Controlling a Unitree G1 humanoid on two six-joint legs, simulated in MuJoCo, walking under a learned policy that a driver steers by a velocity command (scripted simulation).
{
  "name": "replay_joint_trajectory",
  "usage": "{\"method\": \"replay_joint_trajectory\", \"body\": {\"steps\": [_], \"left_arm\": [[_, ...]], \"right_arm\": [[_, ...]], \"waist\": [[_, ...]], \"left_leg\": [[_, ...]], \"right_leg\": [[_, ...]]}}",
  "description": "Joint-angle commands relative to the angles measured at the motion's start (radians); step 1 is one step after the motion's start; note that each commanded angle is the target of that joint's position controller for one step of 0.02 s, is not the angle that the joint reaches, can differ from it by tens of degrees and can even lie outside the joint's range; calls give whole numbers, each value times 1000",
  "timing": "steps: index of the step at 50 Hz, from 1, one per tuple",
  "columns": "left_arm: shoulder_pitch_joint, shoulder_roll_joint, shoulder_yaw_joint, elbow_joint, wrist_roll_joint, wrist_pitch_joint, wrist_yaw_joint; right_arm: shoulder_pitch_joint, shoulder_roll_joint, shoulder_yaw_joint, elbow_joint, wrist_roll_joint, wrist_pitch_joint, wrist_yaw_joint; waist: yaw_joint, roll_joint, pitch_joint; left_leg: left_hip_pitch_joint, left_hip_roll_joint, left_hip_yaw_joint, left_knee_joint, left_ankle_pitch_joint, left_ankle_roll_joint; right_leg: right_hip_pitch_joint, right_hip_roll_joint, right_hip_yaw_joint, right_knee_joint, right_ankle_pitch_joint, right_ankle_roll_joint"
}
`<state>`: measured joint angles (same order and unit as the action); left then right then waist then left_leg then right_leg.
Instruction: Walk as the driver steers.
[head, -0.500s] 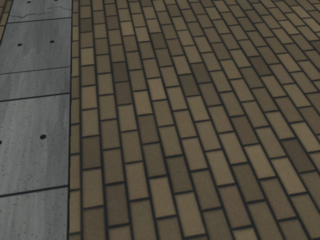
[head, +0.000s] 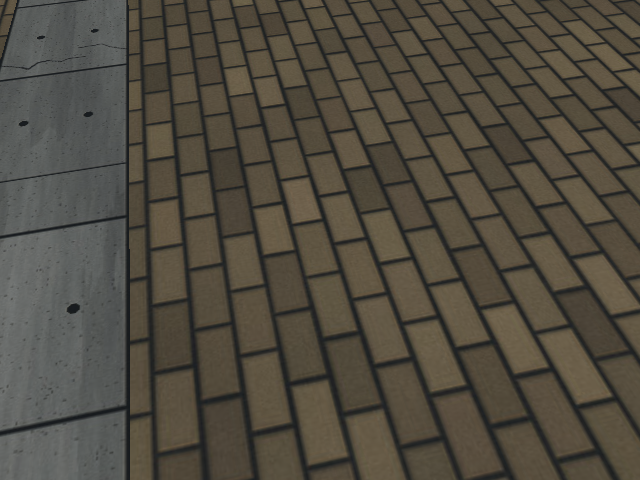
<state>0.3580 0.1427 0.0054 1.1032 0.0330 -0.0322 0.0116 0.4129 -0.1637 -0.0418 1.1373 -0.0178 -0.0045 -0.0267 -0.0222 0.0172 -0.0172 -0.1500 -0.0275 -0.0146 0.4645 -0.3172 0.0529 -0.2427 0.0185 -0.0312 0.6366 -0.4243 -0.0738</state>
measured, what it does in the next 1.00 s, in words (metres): walks ahead: left foot, then right foot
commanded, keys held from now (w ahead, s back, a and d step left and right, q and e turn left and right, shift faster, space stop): w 0.08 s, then no key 0.92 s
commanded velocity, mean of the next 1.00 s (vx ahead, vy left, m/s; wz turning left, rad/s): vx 0.11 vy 0.00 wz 0.00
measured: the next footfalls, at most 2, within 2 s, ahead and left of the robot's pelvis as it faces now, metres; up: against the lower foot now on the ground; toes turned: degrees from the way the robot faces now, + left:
left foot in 0.42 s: +0.27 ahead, +0.05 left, +0.00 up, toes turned +3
right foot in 0.70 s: +0.22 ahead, -0.14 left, +0.00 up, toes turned -1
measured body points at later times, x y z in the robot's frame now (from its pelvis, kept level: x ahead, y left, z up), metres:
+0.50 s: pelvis +0.16 -0.01 -0.01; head +0.19 +0.00 +0.44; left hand +0.09 +0.19 -0.17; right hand +0.23 -0.23 -0.16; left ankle +0.23 +0.05 -0.74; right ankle +0.02 -0.10 -0.68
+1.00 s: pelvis +0.21 -0.03 +0.01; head +0.22 -0.03 +0.46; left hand +0.18 +0.17 -0.16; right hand +0.19 -0.24 -0.16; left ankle +0.23 +0.05 -0.74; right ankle +0.18 -0.14 -0.74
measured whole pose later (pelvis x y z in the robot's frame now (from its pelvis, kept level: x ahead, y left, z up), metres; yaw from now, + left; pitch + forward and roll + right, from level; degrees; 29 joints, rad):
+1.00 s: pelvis +0.21 -0.03 +0.01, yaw +0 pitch -1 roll +0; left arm 0.35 0.10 -0.01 1.15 0.01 -0.03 0.04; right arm 0.32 -0.13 0.00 1.12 -0.01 -0.02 -0.03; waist -0.01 0.00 0.03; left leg -0.19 -0.03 0.08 0.39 -0.18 0.06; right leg -0.10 0.01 -0.02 0.39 -0.26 -0.02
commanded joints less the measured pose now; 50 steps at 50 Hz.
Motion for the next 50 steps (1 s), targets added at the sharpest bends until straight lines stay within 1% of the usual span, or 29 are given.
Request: {"method": "replay_joint_trajectory", "body": {"steps": [1, 2, 3, 4, 5, 6, 7, 9, 11, 15, 17, 19, 20, 21, 22, 23, 24, 25, 26, 27, 29, 31, 33, 35, 36, 37, 39, 42, 50], "left_arm": [[119, 12, 10, -19, -15, -39, -11], [216, 36, 22, 13, -16, -43, -4], [335, 125, 45, 32, -7, -50, 8], [412, 202, 68, 56, -14, -39, 4], [312, 151, 56, 30, -8, -33, 8], [227, 122, 46, -2, -10, -40, 7], [171, 106, 39, -23, -12, -48, 8], [160, 73, 22, -19, -14, -62, 14], [194, 59, 9, 2, -12, -63, 18], [199, 66, -8, 15, -9, -53, 33], [205, 81, -7, 21, -11, -50, 37], [169, 96, -4, 18, -23, -52, 36], [154, 103, -2, 18, -29, -53, 31], [174, 85, -6, 1, -36, -58, 28], [311, -2, -17, 24, -68, -37, 32], [314, 35, -1, 44, -45, -10, 36], [227, 39, 3, 26, -11, 2, 33], [157, 28, 3, 12, 6, 7, 26], [128, 22, 5, 10, 5, 15, 21], [139, 5, 1, 15, 0, 25, 19], [160, -14, -5, 36, -13, 39, 26], [146, -5, -4, 43, -19, 52, 35], [127, -9, -7, 46, -17, 58, 33], [94, 2, -9, 39, -3, 56, 28], [85, 19, -9, 27, 5, 49, 27], [68, 42, -6, 30, -7, 42, 27], [51, 25, -10, 36, -20, 24, 29], [45, 29, -10, 33, -25, 5, 34], [74, 28, -10, 41, -24, 2, 35]], "right_arm": [[-67, -129, -28, -55, 12, -16, 5], [-116, -104, -23, -80, 11, -25, 7], [-156, -29, -2, -116, 14, -39, 15], [-176, -45, -5, -153, -9, -47, 23], [-174, -85, -13, -145, -30, -51, 30], [-146, -54, -7, -131, -24, -57, 36], [-118, -36, -3, -115, -15, -62, 38], [-93, -39, -8, -100, -17, -54, 39], [-110, -34, -7, -108, -6, -42, 35], [-250, -13, 16, -154, 11, -31, 19], [-211, -33, 17, -137, 13, -31, 11], [-104, -58, 9, -99, 10, -40, 3], [-30, -73, 3, -75, 4, -52, -1], [68, -139, -11, -54, -13, -64, -2], [89, -163, -9, -58, -18, -65, -1], [40, -139, -3, -66, 22, -57, 5], [-61, -104, 6, -87, 26, -52, 3], [-130, -64, 21, -101, 18, -48, -1], [-154, -42, 32, -103, 9, -47, -8], [-163, -34, 37, -98, 4, -44, -14], [-124, -50, 38, -83, -7, -44, -16], [-104, -72, 35, -79, -2, -40, -15], [-126, -84, 32, -84, 11, -29, -13], [-127, -78, 29, -83, 20, -18, -9], [-116, -75, 27, -81, 19, -14, -6], [-98, -57, 26, -80, 24, -6, -4], [-56, -35, 30, -61, 12, -7, -3], [-24, -38, 29, -41, 8, -17, -2], [-19, -23, 36, -18, 11, -20, -9]], "waist": [[95, 81, 186], [136, 15, 184], [178, -208, 140], [180, -296, 164], [116, -146, 227], [69, -80, 234], [36, -58, 213], [9, -68, 150], [3, -106, 105], [26, -156, 112], [19, -179, 75], [-38, -156, 41], [-80, -121, 14], [-92, -42, -73], [-38, 132, -204], [-21, 86, -210], [-4, 62, -67], [12, 29, 14], [34, 31, 56], [59, 51, 63], [59, 54, 32], [52, 49, 10], [62, 55, 25], [60, 41, 85], [51, 33, 118], [27, -39, 178], [8, -93, 158], [-2, -63, 103], [7, -27, 98]], "left_leg": [[-302, 200, -256, -217, -354, 131], [-416, 135, -173, -92, -296, 97], [-541, 9, 0, 220, -215, 46], [-657, -21, 72, 428, -234, 41], [-649, 40, 26, 550, -167, 45], [-612, 62, 15, 577, -98, 39], [-562, 77, 17, 574, -44, 25], [-493, 65, 57, 558, 11, -3], [-462, 35, 90, 512, 51, -13], [-327, -20, 149, 241, 136, -8], [-224, -38, 150, 180, 167, 12], [-93, -38, 132, 74, 240, 42], [28, -4, 100, -30, 385, 54], [228, 157, -51, 5, 772, 84], [336, 427, -308, 32, 1227, 269], [214, 438, -363, -32, 1031, 331], [72, 393, -322, -104, 773, 312], [-33, 343, -268, -163, 614, 267], [-101, 300, -208, -198, 565, 224], [-144, 254, -144, -211, 534, 186], [-108, 222, -107, -198, 509, 155], [-95, 222, -120, -202, 362, 148], [-165, 204, -122, -229, 92, 119], [-273, 178, -126, -271, -174, 54], [-294, 164, -127, -276, -215, 24], [-239, 124, -90, -268, -139, 9], [-83, 113, -63, -189, 48, 13], [-2, 114, -51, -148, 169, 20], [1, 119, -41, -134, 232, 13]], "right_leg": [[154, 18, -33, -165, 58, -22], [306, -5, 34, -249, 55, -27], [420, -227, 378, -443, -176, -66], [404, -386, 653, -537, -301, -138], [302, -381, 611, -517, -198, -152], [244, -344, 503, -502, 15, -139], [231, -304, 393, -488, 267, -120], [249, -237, 213, -426, 739, -93], [270, -197, 113, -361, 1019, -67], [195, -149, 37, -305, 1131, -36], [197, -167, 54, -244, 1175, -38], [193, -178, 67, -129, 1170, -31], [156, -159, 60, -25, 1053, -14], [35, -116, 44, 134, 699, 11], [-50, 22, -10, 416, -105, 38], [-39, 18, 55, 494, -208, 42], [-83, -3, 68, 510, -195, 45], [-84, -23, 78, 453, -146, 47], [-53, -41, 81, 374, -106, 52], [-3, -47, 69, 284, -84, 59], [37, -21, 34, 140, -88, 68], [60, -19, 26, 42, -46, 71], [126, -22, 12, -73, 104, 64], [185, -49, 42, -184, 215, 54], [176, -89, 86, -240, 194, 49], [48, -95, 109, -261, 130, 39], [-18, -106, 121, -310, 153, 39], [10, -116, 127, -331, 220, 32], [55, -118, 117, -331, 293, 22]]}}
